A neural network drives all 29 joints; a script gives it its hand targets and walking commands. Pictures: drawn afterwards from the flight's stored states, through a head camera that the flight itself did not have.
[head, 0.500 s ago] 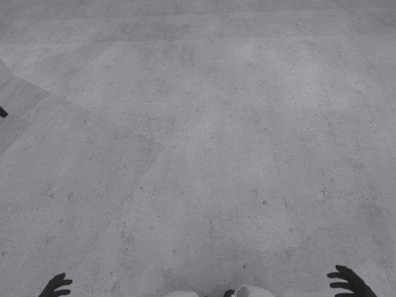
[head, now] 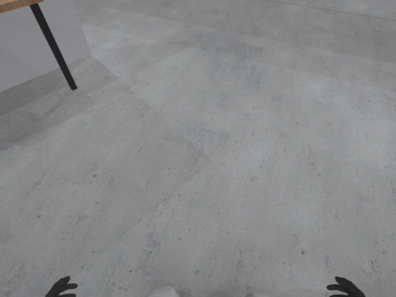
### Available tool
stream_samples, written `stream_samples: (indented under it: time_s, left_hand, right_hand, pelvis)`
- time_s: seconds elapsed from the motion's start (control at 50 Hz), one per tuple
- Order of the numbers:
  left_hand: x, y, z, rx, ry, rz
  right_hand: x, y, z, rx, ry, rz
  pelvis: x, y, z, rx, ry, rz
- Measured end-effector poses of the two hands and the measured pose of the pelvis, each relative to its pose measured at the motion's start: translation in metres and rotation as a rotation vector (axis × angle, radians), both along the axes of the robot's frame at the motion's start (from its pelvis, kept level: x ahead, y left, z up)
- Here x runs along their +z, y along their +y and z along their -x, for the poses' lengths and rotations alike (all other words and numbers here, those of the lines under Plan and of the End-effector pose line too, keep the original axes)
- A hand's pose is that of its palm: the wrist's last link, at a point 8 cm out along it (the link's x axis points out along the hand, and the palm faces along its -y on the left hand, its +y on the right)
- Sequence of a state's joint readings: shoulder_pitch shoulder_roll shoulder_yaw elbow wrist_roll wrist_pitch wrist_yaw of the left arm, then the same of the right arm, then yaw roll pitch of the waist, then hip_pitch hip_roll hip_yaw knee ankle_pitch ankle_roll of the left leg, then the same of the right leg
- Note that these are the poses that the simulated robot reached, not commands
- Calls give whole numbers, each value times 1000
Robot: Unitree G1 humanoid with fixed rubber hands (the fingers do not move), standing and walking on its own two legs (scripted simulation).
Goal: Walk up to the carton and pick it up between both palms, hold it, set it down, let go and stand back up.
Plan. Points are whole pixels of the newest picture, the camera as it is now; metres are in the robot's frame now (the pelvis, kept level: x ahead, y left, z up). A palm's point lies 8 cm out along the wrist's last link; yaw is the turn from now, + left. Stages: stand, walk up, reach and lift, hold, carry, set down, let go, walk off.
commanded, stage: walk up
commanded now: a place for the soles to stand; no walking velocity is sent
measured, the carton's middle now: out of the picture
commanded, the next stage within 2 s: none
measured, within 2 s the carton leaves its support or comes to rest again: neither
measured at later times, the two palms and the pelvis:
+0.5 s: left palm out of the picture +0.07 +0.37 -0.09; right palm (298, 230) +0.27 -0.22 -0.11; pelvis +0.10 +0.03 -0.01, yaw +13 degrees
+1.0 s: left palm (0, 275) +0.16 +0.42 -0.07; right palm (262, 187) +0.39 -0.16 -0.12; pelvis +0.22 +0.08 +0.00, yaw +20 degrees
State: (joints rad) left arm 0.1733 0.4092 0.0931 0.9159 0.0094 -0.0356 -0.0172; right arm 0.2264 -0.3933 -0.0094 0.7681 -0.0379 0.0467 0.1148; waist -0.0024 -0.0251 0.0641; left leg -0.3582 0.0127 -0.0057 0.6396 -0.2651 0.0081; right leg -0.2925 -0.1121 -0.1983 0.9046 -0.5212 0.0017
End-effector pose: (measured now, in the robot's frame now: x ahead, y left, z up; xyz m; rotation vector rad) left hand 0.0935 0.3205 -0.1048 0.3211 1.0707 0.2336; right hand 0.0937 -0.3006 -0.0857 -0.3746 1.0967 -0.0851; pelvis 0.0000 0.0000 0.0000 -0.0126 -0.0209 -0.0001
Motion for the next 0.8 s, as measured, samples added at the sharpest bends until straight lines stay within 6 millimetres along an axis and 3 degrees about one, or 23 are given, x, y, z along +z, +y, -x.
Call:
stream_samples:
  time_s: [0.08, 0.18, 0.32, 0.4, 0.5, 0.56, 0.62, 0.8]
  left_hand:
    - [9, 9, -10, 10, -18, -17]
    - [19, 14, -15, 33, -12, -77]
    - [39, 27, 10, 139, 35, -156]
    - [37, 36, 20, 189, 63, -158]
    - [19, 50, 19, 250, 67, -114]
    - [3, 63, 13, 278, 73, -78]
    - [-4, 73, -1, 304, 47, -48]
    - [21, 94, -57, 284, -30, -53]
  right_hand:
    - [-4, 9, -14, 14, 11, -14]
    - [-23, 15, -40, 47, 29, -65]
    - [-29, 36, -99, 126, 3, -119]
    - [-30, 53, -134, 175, -17, -129]
    - [-29, 79, -176, 245, -19, -111]
    - [-29, 97, -201, 276, -27, -81]
    - [-28, 111, -212, 294, -31, -49]
    - [-26, 123, -231, 282, 16, -52]
  pelvis:
    - [3, 6, -14, 18, 1, -19]
    - [-2, 4, -30, 43, 29, -60]
    - [4, 6, -59, 118, 20, -58]
    - [1, 15, -75, 157, 12, -40]
    - [-6, 32, -98, 222, 16, 0]
    - [-14, 48, -113, 253, 26, 19]
    - [-16, 64, -125, 287, -19, -7]
    - [-3, 82, -165, 303, -27, -35]
